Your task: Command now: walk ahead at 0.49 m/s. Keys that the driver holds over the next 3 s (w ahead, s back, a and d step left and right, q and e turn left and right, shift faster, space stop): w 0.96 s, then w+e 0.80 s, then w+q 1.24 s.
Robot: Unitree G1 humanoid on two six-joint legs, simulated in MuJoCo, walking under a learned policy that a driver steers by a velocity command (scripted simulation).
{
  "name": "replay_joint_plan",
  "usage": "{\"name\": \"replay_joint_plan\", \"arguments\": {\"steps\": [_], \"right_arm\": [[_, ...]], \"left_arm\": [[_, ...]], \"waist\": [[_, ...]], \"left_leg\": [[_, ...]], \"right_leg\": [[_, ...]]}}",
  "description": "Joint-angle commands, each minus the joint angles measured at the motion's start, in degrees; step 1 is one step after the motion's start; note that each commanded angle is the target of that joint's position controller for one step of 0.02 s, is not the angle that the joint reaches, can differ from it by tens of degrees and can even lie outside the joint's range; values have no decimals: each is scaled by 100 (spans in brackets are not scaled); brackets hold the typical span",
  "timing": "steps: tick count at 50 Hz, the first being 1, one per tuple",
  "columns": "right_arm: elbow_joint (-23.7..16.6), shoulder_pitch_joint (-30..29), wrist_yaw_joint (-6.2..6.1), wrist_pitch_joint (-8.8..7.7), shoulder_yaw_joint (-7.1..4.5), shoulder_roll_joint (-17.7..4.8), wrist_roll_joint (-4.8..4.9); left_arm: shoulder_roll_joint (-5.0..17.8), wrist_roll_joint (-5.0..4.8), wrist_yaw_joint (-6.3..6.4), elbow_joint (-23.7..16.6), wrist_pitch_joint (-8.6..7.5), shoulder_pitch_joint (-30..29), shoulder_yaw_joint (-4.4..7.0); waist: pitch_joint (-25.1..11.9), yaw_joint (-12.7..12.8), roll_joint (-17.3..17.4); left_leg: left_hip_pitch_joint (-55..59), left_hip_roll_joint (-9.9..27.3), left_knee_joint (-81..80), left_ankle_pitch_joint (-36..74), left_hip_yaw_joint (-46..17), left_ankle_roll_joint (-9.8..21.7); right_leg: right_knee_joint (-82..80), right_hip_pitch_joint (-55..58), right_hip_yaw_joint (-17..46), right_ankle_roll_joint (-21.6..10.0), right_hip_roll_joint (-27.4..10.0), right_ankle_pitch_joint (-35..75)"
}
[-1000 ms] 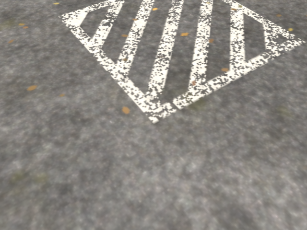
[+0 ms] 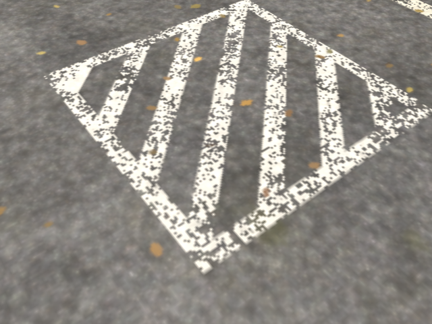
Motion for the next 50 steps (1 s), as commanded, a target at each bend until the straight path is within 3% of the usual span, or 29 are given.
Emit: {"name": "replay_joint_plan", "arguments": {"steps": [1, 6, 9, 11, 13, 14, 15, 16, 17, 18, 19, 20, 21, 22, 23, 25, 28, 32, 38, 41, 42, 43, 44, 45, 46, 47, 48, 49, 50], "right_arm": [[-317, -220, -115, -95, -122, -759, 9], [-184, 340, -201, -7, -156, -947, 115], [-58, 616, -204, 64, -168, -961, 146], [-16, 657, -218, 121, -194, -995, 148], [-32, 523, -229, 182, -228, -1083, 152], [-69, 393, -229, 212, -212, -1061, 137], [-142, 335, -226, 222, -138, -870, 71], [-308, 736, -197, 140, 34, -360, 5], [-237, 964, -163, -13, 114, -141, 101], [-311, 535, -140, -119, -51, -812, 235], [-459, 66, -141, -157, -88, -947, 290], [-491, -159, -174, -133, -101, -875, 225], [-493, -186, -205, -60, -145, -822, 147], [-469, -79, -208, 26, -143, -685, 131], [-433, 18, -214, 94, -134, -552, 125], [-500, -106, -231, 167, -150, -508, 104], [-734, -780, -234, 174, -174, -499, 56], [-953, -1592, -170, 129, -134, -381, 83], [-1285, -2416, 1, 49, -97, -420, 152], [-1255, -2056, 61, -8, -176, -621, 154], [-1100, -1505, 45, -14, -269, -774, 143], [-775, -486, 6, -9, -421, -1054, 137], [-569, 586, -60, 14, -543, -1534, 65], [-473, 767, -11, 29, -557, -1732, 36], [-522, 575, -5, 14, -411, -1189, 92], [-623, 57, -24, -1, -344, -967, 110], [-732, -446, -18, -7, -293, -850, 85], [-761, -713, -5, -21, -253, -678, 31], [-724, -786, 4, -46, -215, -549, -32]], "left_arm": [[244, 68, 38, -243, 31, 190, 70], [164, 1, -55, -522, -35, -895, 27], [197, -49, -160, -697, -63, -1353, 8], [276, -59, -237, -798, -109, -1454, 20], [435, -54, -276, -758, -159, -1097, 87], [603, -41, -266, -592, -174, -507, 189], [947, -30, -226, -276, -187, 584, 351], [1604, 90, -195, -116, -169, 1546, 509], [1438, 65, -228, -25, -134, 1763, 463], [991, 36, -237, -96, -149, 1372, 320], [750, 32, -230, -232, -140, 832, 239], [589, 52, -257, -303, -133, 383, 178], [435, 78, -279, -326, -147, 169, 133], [364, 104, -302, -279, -150, 128, 113], [378, 103, -309, -209, -165, 215, 121], [541, 103, -271, -70, -185, 427, 165], [639, 96, -170, 69, -135, 720, 189], [713, 44, -89, 202, -85, 1022, 190], [783, -17, -34, 504, 38, 1464, 240], [906, -26, -6, 500, 110, 1270, 294], [922, -18, -5, 472, 140, 1136, 296], [793, 17, -8, 423, 164, 1067, 243], [603, 130, -8, 273, 151, 1159, 146], [-209, 64, -91, 319, 9, 1897, -67], [450, -79, -112, 355, -126, 1473, 75], [731, -189, -121, 163, -201, 917, 154], [720, -161, -72, 103, -208, 633, 163], [658, -89, -32, 108, -158, 542, 206], [540, -83, -27, 146, -63, 706, 219]], "waist": [[306, 265, 445], [327, -133, 474], [448, -285, 524], [465, -246, 564], [284, 21, 672], [-46, 360, 663], [-748, 795, 488], [-1733, 868, -638], [-2234, 799, -1504], [-1546, 781, -939], [-966, 635, -577], [-566, 449, -137], [-353, 274, -132], [-263, 147, -214], [-219, 90, -217], [-68, 37, -131], [105, 168, -54], [274, 403, -102], [564, 584, -123], [283, 280, -271], [-59, -39, -317], [-662, -476, -210], [-1553, -739, 611], [-2232, -282, 2098], [-1873, -461, 1398], [-1081, -358, 1107], [-675, -145, 550], [-386, 19, 434], [-344, 195, 590]], "left_leg": [[-534, 1624, -1166, 371, -1244, 983], [77, 1554, -1041, 416, -929, 704], [625, 1761, -798, 316, -983, 675], [975, 1940, -552, 380, -1066, 611], [1108, 2000, -104, 1075, -1076, 499], [1037, 1796, 590, 2033, -889, 380], [488, 1439, 1920, 2334, -587, 202], [-1549, 720, 4243, 616, -121, -191], [-2948, 160, 5534, -2392, -655, -299], [-3496, 550, 6081, -2212, -1082, -166], [-3531, 865, 6000, -1674, -928, -86], [-3281, 1100, 5645, -1203, -801, -117], [-2977, 1280, 5261, -904, -808, -141], [-2677, 1345, 5074, -727, -791, -173], [-2545, 1343, 4962, -630, -735, -211], [-2748, 1368, 4644, -330, -694, -296], [-3252, 1378, 3728, 412, -673, -411], [-3037, 1198, 2398, 1304, -487, -416], [-3168, 1045, 1520, 917, -440, -238], [-2306, 797, 1309, 325, -237, -22], [-1463, 582, 1234, 287, -49, 90], [-50, 542, 1271, 415, -59, 264], [1786, 1742, 1335, 458, -1502, 655], [3403, 2834, 478, -701, -4258, 1525], [3103, 2649, 130, -1191, -4348, 1260], [2300, 2495, 39, -883, -3456, 994], [1402, 2300, -113, -249, -2788, 863], [724, 2119, -298, 150, -2255, 786], [337, 1978, -484, 279, -1887, 705]], "right_leg": [[-816, -184, 16, 158, -244, 869], [-2656, 28, -245, 221, 66, 1756], [-3159, -16, -264, 173, 158, 1488], [-3410, 41, -259, 31, 210, 1070], [-3641, 667, -390, -139, 376, 672], [-3774, 1488, -549, -267, 569, 599], [-3687, 2981, -353, -499, 420, 723], [-3758, 5309, 1739, -1243, -1052, 515], [-4685, 6119, 3847, -1749, -1681, -199], [-4794, 5556, 3378, -1457, -1492, -402], [-4856, 4751, 2471, -1234, -1283, -26], [-5070, 3932, 1831, -1126, -1021, 477], [-5271, 3409, 1385, -1021, -786, 747], [-5445, 3074, 1119, -983, -643, 877], [-5555, 2902, 928, -1022, -564, 1122], [-5689, 2830, 635, -1092, -531, 1614], [-5787, 3050, 399, -1065, -519, 1876], [-5900, 3150, 63, -897, -368, 1552], [-5562, 4111, 86, -842, -743, 1553], [-4978, 4308, 36, -697, -807, 2789], [-4347, 4211, -110, -600, -655, 3743], [-3177, 3724, -334, -434, -329, 3974], [-1203, 2372, -608, -220, 100, 2060], [544, 223, -194, 68, 1141, -1968], [1179, -384, 479, -60, 829, -2088], [1180, -678, 316, -154, 541, -1546], [908, -407, 153, -143, 218, -960], [604, -143, 131, -117, 40, -641], [413, 233, 192, -123, -112, -425]]}}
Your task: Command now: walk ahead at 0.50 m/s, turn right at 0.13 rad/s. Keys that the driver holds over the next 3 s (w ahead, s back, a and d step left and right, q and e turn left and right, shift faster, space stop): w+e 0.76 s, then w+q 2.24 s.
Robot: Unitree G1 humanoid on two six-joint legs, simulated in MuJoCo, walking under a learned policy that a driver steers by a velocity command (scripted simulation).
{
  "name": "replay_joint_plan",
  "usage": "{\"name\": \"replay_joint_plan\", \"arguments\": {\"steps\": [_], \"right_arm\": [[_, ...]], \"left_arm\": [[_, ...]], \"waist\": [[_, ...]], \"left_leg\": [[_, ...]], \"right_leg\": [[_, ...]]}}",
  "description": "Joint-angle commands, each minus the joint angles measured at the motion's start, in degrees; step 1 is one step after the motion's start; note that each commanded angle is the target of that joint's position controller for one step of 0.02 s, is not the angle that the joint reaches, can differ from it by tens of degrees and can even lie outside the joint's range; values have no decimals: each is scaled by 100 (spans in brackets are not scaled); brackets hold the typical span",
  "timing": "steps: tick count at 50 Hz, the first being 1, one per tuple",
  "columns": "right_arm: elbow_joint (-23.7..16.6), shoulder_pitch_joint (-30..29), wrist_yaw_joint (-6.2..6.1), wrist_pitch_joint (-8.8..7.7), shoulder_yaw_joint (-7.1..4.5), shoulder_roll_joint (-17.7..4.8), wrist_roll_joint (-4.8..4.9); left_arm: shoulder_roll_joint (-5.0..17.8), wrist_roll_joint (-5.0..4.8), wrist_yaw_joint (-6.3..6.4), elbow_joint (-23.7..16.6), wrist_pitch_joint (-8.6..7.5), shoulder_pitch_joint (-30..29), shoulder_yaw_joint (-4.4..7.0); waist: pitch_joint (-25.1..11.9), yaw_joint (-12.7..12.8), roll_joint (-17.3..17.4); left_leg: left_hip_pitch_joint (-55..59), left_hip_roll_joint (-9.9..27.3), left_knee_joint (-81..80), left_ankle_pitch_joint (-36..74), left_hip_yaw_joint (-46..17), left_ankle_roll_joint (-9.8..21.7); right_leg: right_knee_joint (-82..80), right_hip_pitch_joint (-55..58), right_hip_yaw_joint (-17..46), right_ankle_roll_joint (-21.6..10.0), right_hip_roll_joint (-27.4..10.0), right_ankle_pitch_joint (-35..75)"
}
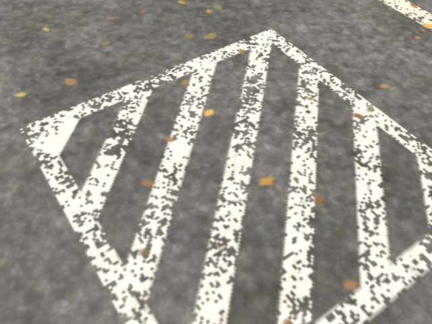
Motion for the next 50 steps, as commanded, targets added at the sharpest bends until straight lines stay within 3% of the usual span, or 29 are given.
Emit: {"name": "replay_joint_plan", "arguments": {"steps": [1, 2, 5, 8, 11, 17, 20, 21, 22, 23, 24, 25, 26, 27, 28, 29, 31, 34, 37, 39, 41, 44, 46, 47, 48, 49, 50], "right_arm": [[-131, 177, 3, -100, -74, -394, -88], [-53, 271, -16, -121, -88, -437, -87], [105, 520, -125, -145, -154, -658, -121], [161, 621, -216, -117, -148, -675, -122], [188, 678, -277, -98, -130, -707, -95], [398, 1198, -337, 115, -183, -854, -12], [276, 950, -392, 230, -246, -1071, 29], [225, 861, -421, 270, -271, -1153, 33], [166, 708, -436, 302, -277, -1202, 53], [56, 667, -438, 266, -250, -1169, 46], [-203, 1196, -299, 93, 19, -262, -151], [-335, 836, -191, -201, 8, -521, 47], [-530, 210, -136, -352, -82, -805, 249], [-586, 49, -147, -404, -64, -785, 233], [-528, 22, -193, -381, -109, -793, 101], [-525, 151, -212, -291, -169, -854, 36], [-583, 271, -224, -121, -192, -750, -34], [-807, -254, -278, -24, -152, -590, -116], [-1001, -905, -248, -46, -90, -446, -86], [-1081, -1138, -197, -71, -65, -435, -23], [-1113, -1261, -125, -117, -51, -489, 6], [-1247, -1436, -35, -179, -69, -658, 16], [-1217, -1156, -7, -205, -107, -785, 32], [-1070, -648, -8, -211, -175, -900, 21], [-857, 187, -12, -210, -266, -1112, -20], [-746, 1090, 3, -191, -342, -1461, -47], [-578, 1394, 66, -127, -409, -1658, 13]], "left_arm": [[379, -19, 47, -273, 45, 219, 155], [287, -35, 54, -252, 116, 269, 154], [318, -10, 76, -418, 211, -169, 201], [307, 20, 32, -551, 185, -537, 229], [216, 46, -59, -727, 160, -1036, 185], [73, 41, -283, -1293, 166, -1938, 78], [261, 26, -389, -1466, 184, -1708, 165], [421, 22, -399, -1421, 201, -1282, 251], [684, 6, -380, -1254, 207, -478, 398], [1146, 21, -273, -1040, 238, 482, 610], [1755, -8, -191, -999, 240, 675, 720], [1449, 66, -183, -1110, 184, 837, 595], [1093, 125, -173, -1107, 141, 664, 499], [860, 84, -173, -1193, 110, 230, 431], [676, 80, -189, -1313, 103, -218, 368], [547, 120, -174, -1411, 93, -458, 312], [642, 98, -132, -1475, 87, -528, 319], [930, 78, -11, -1460, 83, -258, 391], [943, 40, 48, -1425, 138, 7, 401], [903, 41, 48, -1363, 149, 157, 383], [802, 46, 41, -1232, 132, 356, 345], [872, 95, 53, -1125, 151, 523, 348], [970, 118, 73, -1112, 194, 434, 368], [964, 121, 81, -1141, 213, 309, 354], [878, 157, 87, -1210, 216, 200, 300], [673, 271, 102, -1322, 183, 386, 204], [331, 163, 41, -1320, 70, 1014, 107]], "waist": [[-435, 36, 579], [-339, 68, 580], [-50, 13, 446], [24, -59, 418], [154, -211, 418], [457, -504, 329], [128, -186, 627], [-160, 77, 764], [-586, 536, 734], [-1101, 979, 346], [-1598, 417, -1200], [-2377, 597, -849], [-1681, 718, -559], [-1138, 473, -98], [-748, 201, 254], [-630, -18, 198], [-477, -201, 122], [-252, -98, 6], [-174, 169, -219], [-191, 304, -357], [-165, 435, -424], [-53, 473, -477], [-109, 284, -571], [-401, 7, -535], [-1023, -365, -379], [-1833, -555, 460], [-2084, -282, 2106]], "left_leg": [[1177, 1545, -1727, 466, -1650, 849], [1031, 1517, -1846, 606, -1401, 865], [1088, 1539, -2036, 1004, -910, 838], [1364, 1486, -2073, 1287, -448, 690], [1473, 1402, -2146, 1347, 21, 522], [2750, 1809, -1652, 2153, 411, 473], [2872, 1853, -754, 4518, 699, 307], [2806, 1824, -81, 5394, 777, 242], [2478, 1673, 990, 5559, 873, 110], [1283, 1406, 2581, 4223, 878, -124], [-1445, 272, 4788, -1244, 601, -479], [-2277, -98, 5657, -2453, -771, -402], [-2785, 265, 5582, -1971, -1008, -221], [-2637, 537, 5052, -1450, -953, -137], [-2243, 721, 4532, -1209, -893, -178], [-1793, 859, 4200, -1059, -917, -234], [-1455, 893, 3676, -937, -833, -416], [-1511, 756, 2582, -128, -664, -679], [-1217, 470, 1192, 999, -623, -696], [-1002, 355, 628, 1487, -568, -661], [-1010, 410, 405, 1679, -596, -552], [-1386, 422, 190, 995, -556, -242], [-1111, 299, 66, 451, -394, 11], [-420, 113, -111, 509, -229, 175], [817, 310, 45, 852, -504, 441], [2508, 1268, 156, 1140, -1966, 980], [4018, 2168, -652, -130, -4485, 1786]], "right_leg": [[5, -1086, 320, -43, -638, 637], [-89, -1086, 318, -23, -647, 706], [-590, -1705, 538, 54, -594, 1377], [-1382, -2033, 614, 97, -442, 2218], [-2245, -1884, 258, 88, -364, 2838], [-3047, -2351, -274, -66, -273, 2190], [-3140, -1447, -801, -332, 136, 1347], [-3111, -804, -954, -461, 368, 1094], [-3455, 326, -983, -654, 591, 1319], [-3796, 2065, -186, -953, 294, 1491], [-4014, 4228, 2829, -1966, -1255, 1101], [-4960, 4761, 4653, -2338, -1803, 733], [-5040, 4368, 3765, -1955, -1559, 1039], [-5057, 3469, 2933, -1716, -1307, 1472], [-5156, 2539, 2373, -1551, -1075, 2020], [-5290, 1941, 2044, -1485, -918, 2377], [-5484, 1303, 1779, -1486, -751, 2665], [-5587, 841, 1363, -1405, -526, 2911], [-5467, 699, 1138, -1096, -219, 2386], [-5434, 794, 1155, -976, -258, 2023], [-5310, 1168, 1246, -955, -467, 1874], [-4981, 2039, 1476, -903, -879, 2334], [-4637, 2406, 1378, -772, -963, 3447], [-4099, 2451, 1128, -657, -773, 4497], [-3067, 2114, 828, -502, -497, 4853], [-1310, 903, 469, -254, 27, 3221], [291, -1289, 249, 158, 807, -749]]}}
Over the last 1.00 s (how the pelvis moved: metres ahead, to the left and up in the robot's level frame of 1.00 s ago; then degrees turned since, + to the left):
0.55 -0.01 -0.01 1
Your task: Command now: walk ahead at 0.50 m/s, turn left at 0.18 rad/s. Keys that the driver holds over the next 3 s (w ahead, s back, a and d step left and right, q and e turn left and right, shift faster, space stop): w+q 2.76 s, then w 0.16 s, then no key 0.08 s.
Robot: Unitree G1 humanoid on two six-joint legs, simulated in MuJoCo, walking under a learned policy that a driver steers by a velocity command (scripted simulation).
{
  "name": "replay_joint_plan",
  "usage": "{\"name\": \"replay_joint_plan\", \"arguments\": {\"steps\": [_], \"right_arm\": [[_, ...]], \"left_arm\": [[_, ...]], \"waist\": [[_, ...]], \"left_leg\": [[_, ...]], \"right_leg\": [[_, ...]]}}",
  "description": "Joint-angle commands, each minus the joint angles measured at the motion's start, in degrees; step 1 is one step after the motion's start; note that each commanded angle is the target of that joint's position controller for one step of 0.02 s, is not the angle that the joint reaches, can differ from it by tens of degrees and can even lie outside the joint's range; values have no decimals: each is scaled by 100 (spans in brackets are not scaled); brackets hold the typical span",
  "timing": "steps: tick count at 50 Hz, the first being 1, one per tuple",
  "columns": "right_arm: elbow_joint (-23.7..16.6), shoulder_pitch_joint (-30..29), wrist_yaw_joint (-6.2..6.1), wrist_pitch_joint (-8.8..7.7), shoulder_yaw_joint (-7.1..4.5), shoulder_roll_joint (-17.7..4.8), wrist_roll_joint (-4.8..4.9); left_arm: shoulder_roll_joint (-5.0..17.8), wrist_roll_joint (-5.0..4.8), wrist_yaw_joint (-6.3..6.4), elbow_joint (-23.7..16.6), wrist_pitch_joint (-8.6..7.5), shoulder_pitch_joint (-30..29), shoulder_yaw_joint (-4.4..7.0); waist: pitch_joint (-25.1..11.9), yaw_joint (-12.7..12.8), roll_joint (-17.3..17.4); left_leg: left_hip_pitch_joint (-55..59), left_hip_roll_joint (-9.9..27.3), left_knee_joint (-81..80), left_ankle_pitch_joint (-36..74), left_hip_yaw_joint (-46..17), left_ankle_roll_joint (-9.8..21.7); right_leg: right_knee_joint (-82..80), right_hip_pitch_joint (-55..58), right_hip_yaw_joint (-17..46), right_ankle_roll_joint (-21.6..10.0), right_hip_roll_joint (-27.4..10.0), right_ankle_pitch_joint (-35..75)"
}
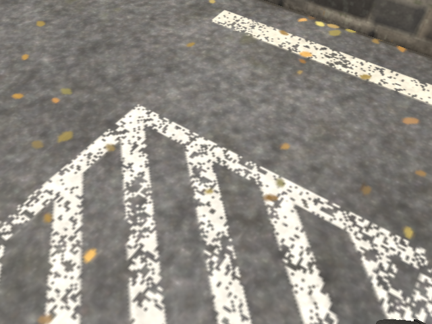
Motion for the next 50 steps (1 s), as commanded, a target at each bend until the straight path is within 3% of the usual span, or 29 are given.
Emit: {"name": "replay_joint_plan", "arguments": {"steps": [1, 2, 3, 4, 5, 8, 10, 14, 17, 19, 21, 22, 23, 24, 25, 26, 27, 28, 29, 30, 32, 35, 39, 44, 46, 47, 48, 49, 50], "right_arm": [[97, 1802, 45, 45, -334, -1064, 203], [-43, 1403, 9, 91, -268, -834, 158], [-141, 1165, -2, 129, -241, -801, 67], [-187, 1051, -14, 149, -216, -733, 46], [-209, 1027, -35, 155, -188, -689, 12], [-214, 1156, -113, 175, -223, -780, 75], [-196, 1299, -195, 205, -284, -951, 105], [-121, 1663, -296, 318, -298, -946, 156], [-71, 1949, -325, 401, -296, -921, 179], [-88, 1983, -349, 450, -307, -927, 183], [-156, 1826, -366, 487, -335, -952, 178], [-224, 1701, -358, 489, -308, -858, 169], [-355, 1540, -329, 461, -226, -621, 108], [-479, 2036, -333, 408, -112, -246, 125], [-564, 2415, -329, 373, -73, -383, 200], [-466, 2106, -325, 396, -201, -878, 240], [-534, 1624, -315, 439, -238, -969, 186], [-604, 1394, -299, 462, -246, -884, 130], [-648, 1306, -276, 489, -270, -813, 106], [-667, 1353, -244, 524, -258, -693, 142], [-755, 1290, -210, 571, -220, -503, 152], [-895, 987, -183, 575, -192, -454, 113], [-1039, 338, -47, 496, -125, -362, 125], [-1417, -388, 103, 496, -114, -401, 151], [-1486, -249, 126, 522, -191, -554, 121], [-1435, 112, 116, 547, -278, -707, 101], [-1223, 967, 79, 565, -432, -950, 112], [-969, 2009, -26, 611, -631, -1363, 130], [-989, 1931, -85, 575, -728, -2117, 178]], "left_arm": [[600, -70, -53, -517, -282, 348, 0], [762, -140, -86, -685, -351, -349, 38], [691, -65, -78, -762, -401, -699, 21], [649, 46, -65, -816, -426, -791, 47], [587, 96, -61, -854, -418, -732, 58], [408, 96, -20, -943, -329, -752, 34], [321, 86, 10, -1070, -295, -1137, -2], [188, 31, -55, -1247, -347, -1909, -60], [252, -34, -134, -1381, -412, -2344, -49], [371, -58, -173, -1431, -466, -2423, -4], [515, -79, -170, -1371, -518, -2098, 69], [646, -54, -134, -1255, -537, -1622, 144], [881, 32, -85, -1154, -550, -835, 232], [1367, 129, -36, -1058, -500, -13, 353], [1239, 17, -88, -884, -416, 209, 339], [755, -29, -82, -970, -386, -88, 218], [548, -11, -73, -999, -344, -340, 148], [441, 12, -88, -963, -320, -591, 96], [344, 41, -96, -925, -321, -751, 55], [344, 61, -106, -890, -332, -844, 51], [437, 34, -126, -796, -389, -848, 94], [654, 41, -111, -625, -415, -779, 165], [834, 3, -78, -459, -345, -659, 190], [1108, -130, -67, -221, -200, -269, 258], [1264, -171, -40, -205, -125, -286, 301], [1355, -187, -13, -208, -84, -298, 325], [1332, -202, 17, -226, -43, -356, 307], [1135, -109, 49, -303, -62, -278, 218], [266, 157, -50, -667, -203, 296, -82]], "waist": [[-1434, -699, 1342], [-655, -748, 772], [-302, -654, 216], [-143, -507, 35], [-210, -363, 188], [-238, -265, 489], [-133, -349, 459], [-48, -619, 571], [-17, -753, 606], [-2, -705, 655], [-58, -463, 822], [-289, -194, 811], [-939, 200, 594], [-1841, 243, -565], [-2044, 94, -1825], [-1190, 160, -1028], [-571, 169, -523], [-163, 37, -293], [27, -93, -385], [115, -200, -520], [124, -252, -539], [123, -236, -338], [214, 1, -239], [424, 186, -273], [242, -8, -428], [-27, -251, -521], [-473, -748, -425], [-1023, -1204, -40], [-1533, -525, 1664]], "left_leg": [[4577, 2132, -1333, -1620, -4561, 1576], [3808, 1933, -1431, -1442, -3781, 1314], [3096, 1700, -1520, -805, -3246, 1213], [2644, 1524, -1598, -177, -2926, 1188], [2404, 1361, -1672, 302, -2686, 1166], [2008, 1162, -1804, 999, -2240, 1227], [1773, 1070, -1868, 1093, -2038, 1176], [1468, 786, -1735, 840, -1811, 871], [1637, 862, -1467, 577, -2113, 811], [1909, 959, -1221, 396, -2461, 757], [2005, 985, -883, 577, -2689, 657], [1881, 784, -456, 883, -2590, 515], [1365, 531, 661, 792, -2267, 329], [-245, -199, 2514, -797, -1459, -61], [-1488, -139, 3655, -2863, -1152, -171], [-1896, 227, 4174, -2471, -1219, -222], [-1883, 416, 4249, -1980, -1013, -263], [-1737, 564, 4052, -1650, -908, -295], [-1579, 722, 3854, -1430, -885, -302], [-1365, 822, 3751, -1307, -824, -308], [-1328, 896, 3584, -1035, -721, -366], [-1545, 960, 2979, -385, -732, -462], [-1272, 870, 1651, 746, -424, -387], [-1197, 702, 761, 343, -39, -124], [-690, 403, 605, -284, 264, 96], [-106, 162, 544, -532, 444, 231], [1087, -101, 174, -236, 543, 431], [2913, 185, 101, 4, -160, 715], [4999, 1817, -210, -502, -3373, 1786]], "right_leg": [[3515, -3756, 188, 103, -171, -279], [3417, -3996, 98, 74, -405, 280], [3113, -3832, -22, 73, -573, 636], [2681, -3631, -69, 124, -707, 866], [2364, -3314, -85, 173, -798, 1000], [1573, -3100, -268, 402, -781, 1100], [867, -3101, -327, 538, -716, 1648], [-477, -2576, -335, 603, -443, 2928], [-963, -2311, -289, 575, -268, 3028], [-1282, -2142, -205, 508, -216, 2735], [-1551, -1620, -223, 349, -222, 2429], [-1783, -878, -271, 184, -291, 2502], [-1563, 453, 196, -149, -925, 2478], [-1519, 2537, 1926, -874, -2188, 2158], [-1994, 2920, 3730, -1358, -2967, 1024], [-2181, 2190, 3291, -1162, -2746, 366], [-2283, 1441, 2411, -934, -2458, 628], [-2487, 751, 1812, -835, -2192, 1140], [-2652, 313, 1371, -769, -2001, 1520], [-2818, -31, 1003, -727, -1865, 1747], [-3049, -244, 515, -817, -1824, 2221], [-3153, -107, -61, -890, -1876, 2950], [-3108, 68, -877, -672, -1704, 3276], [-2841, 796, -1239, -485, -1973, 3636], [-2238, 1018, -1473, -358, -2004, 5232], [-1597, 1033, -1612, -283, -1963, 6213], [-493, 716, -1815, -133, -1797, 6596], [1107, -563, -1846, 105, -1593, 5417], [3266, -3318, -1555, 476, -516, -147]]}}
Over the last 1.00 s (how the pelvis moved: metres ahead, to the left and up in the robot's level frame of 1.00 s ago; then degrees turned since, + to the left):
0.56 -0.12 -0.01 -23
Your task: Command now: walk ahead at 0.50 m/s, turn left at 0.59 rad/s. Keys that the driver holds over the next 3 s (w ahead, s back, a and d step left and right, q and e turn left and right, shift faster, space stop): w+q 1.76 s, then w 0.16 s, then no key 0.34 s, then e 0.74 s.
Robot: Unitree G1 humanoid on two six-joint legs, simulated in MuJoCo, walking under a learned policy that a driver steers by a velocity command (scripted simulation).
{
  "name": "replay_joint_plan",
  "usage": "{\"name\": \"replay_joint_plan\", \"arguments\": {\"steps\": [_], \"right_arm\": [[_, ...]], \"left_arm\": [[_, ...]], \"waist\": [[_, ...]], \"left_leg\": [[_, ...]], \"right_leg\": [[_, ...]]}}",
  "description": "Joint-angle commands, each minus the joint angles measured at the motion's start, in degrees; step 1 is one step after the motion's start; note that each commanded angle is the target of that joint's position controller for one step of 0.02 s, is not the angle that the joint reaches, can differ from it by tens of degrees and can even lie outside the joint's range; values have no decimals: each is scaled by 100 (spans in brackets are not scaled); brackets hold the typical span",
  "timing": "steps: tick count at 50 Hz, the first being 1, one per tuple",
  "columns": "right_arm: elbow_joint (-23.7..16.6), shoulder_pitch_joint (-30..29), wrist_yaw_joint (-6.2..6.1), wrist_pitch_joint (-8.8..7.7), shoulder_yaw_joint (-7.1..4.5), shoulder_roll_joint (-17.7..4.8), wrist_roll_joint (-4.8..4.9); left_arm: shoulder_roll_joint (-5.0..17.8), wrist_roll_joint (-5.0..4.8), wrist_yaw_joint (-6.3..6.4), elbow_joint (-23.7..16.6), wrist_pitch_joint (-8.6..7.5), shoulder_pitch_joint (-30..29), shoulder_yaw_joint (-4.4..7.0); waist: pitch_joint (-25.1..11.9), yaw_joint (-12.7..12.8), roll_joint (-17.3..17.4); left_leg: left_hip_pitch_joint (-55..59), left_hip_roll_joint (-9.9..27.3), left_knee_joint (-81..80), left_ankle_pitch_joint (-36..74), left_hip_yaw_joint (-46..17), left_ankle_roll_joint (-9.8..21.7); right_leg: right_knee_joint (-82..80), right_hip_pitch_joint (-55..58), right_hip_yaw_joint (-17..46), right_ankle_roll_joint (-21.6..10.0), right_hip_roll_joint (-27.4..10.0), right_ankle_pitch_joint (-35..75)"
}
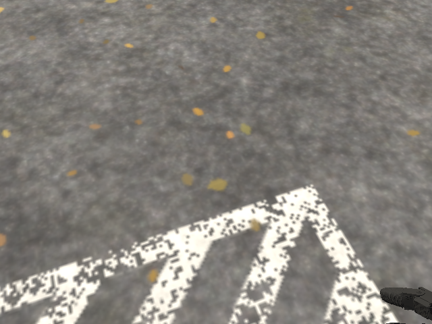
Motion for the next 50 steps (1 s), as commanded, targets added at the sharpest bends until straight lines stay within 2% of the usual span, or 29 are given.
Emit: {"name": "replay_joint_plan", "arguments": {"steps": [1, 2, 3, 4, 5, 7, 9, 14, 16, 19, 21, 22, 23, 24, 25, 26, 27, 28, 30, 32, 35, 39, 43, 44, 46, 47, 48, 49, 50], "right_arm": [[-75, 2237, -124, -70, -513, -1561, 12], [23, 2068, -99, -139, -409, -1234, -53], [20, 1738, -107, -170, -360, -1089, -32], [-45, 1315, -121, -167, -296, -911, -44], [-136, 1046, -139, -168, -242, -791, -113], [-140, 882, -174, -189, -237, -788, -123], [-41, 978, -245, -208, -262, -888, -99], [197, 1388, -358, -147, -304, -1006, -17], [306, 1602, -361, -128, -317, -1040, 11], [389, 1697, -377, -89, -305, -969, 27], [373, 1587, -380, -50, -289, -882, 13], [337, 1573, -371, -55, -218, -675, -11], [230, 1618, -358, -73, -87, -324, -96], [52, 2387, -359, -129, 1, -79, 80], [210, 2330, -382, -131, -104, -684, 137], [166, 1689, -378, -93, -197, -985, 89], [114, 1380, -385, -59, -205, -944, 19], [51, 1192, -366, -54, -219, -868, -31], [39, 1258, -303, -3, -207, -643, 39], [-13, 1159, -285, 49, -167, -454, 31], [-111, 863, -258, 58, -123, -355, -8], [-204, 259, -117, -20, -63, -249, -1], [-427, -325, 23, -35, -40, -228, 26], [-474, -365, 49, -31, -61, -277, 23], [-487, -125, 60, 2, -165, -478, -21], [-392, 349, 46, 26, -268, -657, -33], [-139, 1288, -7, 49, -437, -921, -17], [92, 2230, -130, 114, -618, -1352, 14], [2, 1905, -159, 48, -645, -1966, 44]], "left_arm": [[500, 51, -107, -846, -414, -124, -78], [805, -177, -147, -1014, -506, -725, 11], [706, -130, -121, -1056, -550, -843, -39], [705, 21, -76, -995, -541, -840, -23], [764, 89, -68, -968, -479, -722, 20], [662, 135, -73, -936, -349, -597, 18], [493, 173, -55, -984, -274, -773, -35], [237, 116, -134, -1231, -303, -1881, -165], [327, 48, -180, -1322, -340, -2136, -142], [552, 19, -219, -1365, -394, -2107, -38], [639, 15, -202, -1255, -435, -1613, 49], [778, 70, -164, -1163, -458, -1101, 131], [1089, 156, -112, -1102, -470, -258, 219], [1538, 210, -137, -892, -385, 208, 329], [1012, 66, -169, -961, -361, 115, 231], [656, 51, -138, -1011, -325, -101, 133], [550, 108, -129, -1036, -289, -374, 78], [425, 129, -120, -991, -265, -544, 38], [325, 144, -96, -919, -297, -642, 7], [412, 101, -93, -805, -344, -598, 44], [616, 107, -76, -645, -344, -517, 115], [759, 77, -42, -502, -270, -465, 134], [960, -22, -33, -315, -162, -172, 187], [1018, -57, -32, -289, -127, -159, 206], [1204, -116, 2, -286, -59, -195, 265], [1282, -141, 26, -295, -15, -227, 289], [1220, -159, 51, -324, 14, -303, 261], [936, -4, 67, -419, -13, -195, 144], [111, 200, -15, -792, -161, 286, -125]], "waist": [[-2756, -1069, 953], [-1897, -1159, 597], [-1331, -917, 234], [-948, -653, 18], [-790, -418, 119], [-666, -233, 171], [-517, -236, 137], [-284, -662, 316], [-261, -760, 374], [-277, -676, 527], [-381, -385, 676], [-718, -133, 612], [-1490, 189, -47], [-2107, -150, -1999], [-1730, -23, -1464], [-1043, 135, -911], [-684, 46, -557], [-399, -50, -540], [-272, -227, -800], [-200, -253, -733], [-160, -221, -551], [-19, -16, -478], [198, 136, -455], [207, 91, -477], [-55, -170, -653], [-356, -479, -699], [-835, -1005, -560], [-1353, -1375, 42], [-1823, -547, 1533]], "left_leg": [[5663, 2018, -1690, -1169, -5064, 1880], [5142, 1817, -1807, -859, -4203, 1536], [4269, 1569, -1814, -413, -3513, 1336], [3412, 1355, -1857, 205, -2977, 1190], [2767, 1200, -1983, 751, -2636, 1144], [2123, 1063, -2185, 1225, -2370, 1183], [1698, 918, -2271, 1483, -2028, 1170], [1371, 529, -2167, 639, -1691, 759], [1510, 635, -2036, 341, -1951, 699], [1978, 814, -1574, 79, -2481, 572], [2040, 721, -1134, 204, -2638, 415], [1865, 450, -509, 367, -2456, 231], [1193, 77, 1101, -400, -1953, -4], [-818, -608, 2942, -2616, -1209, -373], [-1545, -144, 3735, -2427, -1341, -471], [-1688, 52, 3913, -1877, -1242, -508], [-1486, 233, 3807, -1469, -1076, -537], [-1363, 374, 3547, -1201, -1062, -549], [-960, 567, 3248, -953, -944, -542], [-1029, 620, 3003, -799, -846, -585], [-1280, 679, 2367, -241, -820, -661], [-991, 613, 1088, 841, -487, -596], [-811, 497, 295, 753, -144, -406], [-724, 432, 169, 531, -57, -316], [-104, 86, 47, -72, 253, -75], [551, -148, -47, -268, 395, 81], [1886, -383, -425, 108, 429, 301], [3688, 190, -496, 155, -629, 616], [5256, 1635, -1091, -848, -3981, 1653]], "right_leg": [[4248, -4426, 1580, -150, 623, -587], [4206, -4876, 1650, -257, 354, -29], [3716, -4718, 1599, -309, 129, 468], [3232, -4335, 1578, -261, -40, 735], [2955, -3873, 1611, -224, -155, 907], [2556, -3497, 1526, -87, -142, 1032], [2009, -3425, 1423, 70, -54, 1423], [-73, -2915, 1373, 139, 360, 3215], [-441, -2730, 1446, 98, 471, 3326], [-836, -2519, 1601, -70, 519, 2825], [-1104, -1861, 1487, -272, 558, 2481], [-1190, -995, 1559, -456, 369, 2452], [-1132, 422, 2489, -816, -617, 2223], [-1726, 2052, 5213, -1769, -1857, 873], [-2026, 1855, 5717, -1732, -1920, -419], [-2084, 1215, 4740, -1467, -1652, -272], [-2146, 555, 3959, -1311, -1390, 503], [-2260, 72, 3417, -1266, -1161, 1140], [-2530, -424, 2639, -1193, -902, 1771], [-2718, -523, 2191, -1295, -920, 2249], [-2833, -336, 1671, -1377, -1013, 2930], [-2845, -208, 829, -1183, -847, 3286], [-2743, 237, 449, -1058, -1013, 3550], [-2608, 387, 362, -1013, -1065, 3950], [-1904, 611, 130, -903, -1077, 5849], [-1149, 600, 11, -838, -1028, 6695], [23, 134, -154, -678, -852, 6740], [1774, -1321, -133, -433, -623, 4854], [3708, -3805, 438, -128, 580, -464]]}}
Over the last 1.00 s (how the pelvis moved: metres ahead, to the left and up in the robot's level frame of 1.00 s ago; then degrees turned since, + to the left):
0.49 0.13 -0.01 34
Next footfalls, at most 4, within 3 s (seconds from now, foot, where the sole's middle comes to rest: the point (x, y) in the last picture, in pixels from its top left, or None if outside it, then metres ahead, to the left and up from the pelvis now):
0.46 right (267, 323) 0.44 -0.09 -0.75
0.98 left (149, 268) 0.58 0.27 -0.75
1.46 right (153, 177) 0.93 0.32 -0.75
1.96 left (41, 194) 0.83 0.70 -0.75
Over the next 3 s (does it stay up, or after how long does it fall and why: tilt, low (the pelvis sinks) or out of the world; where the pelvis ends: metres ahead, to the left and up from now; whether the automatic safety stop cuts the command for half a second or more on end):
stays up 0.88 0.68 0.03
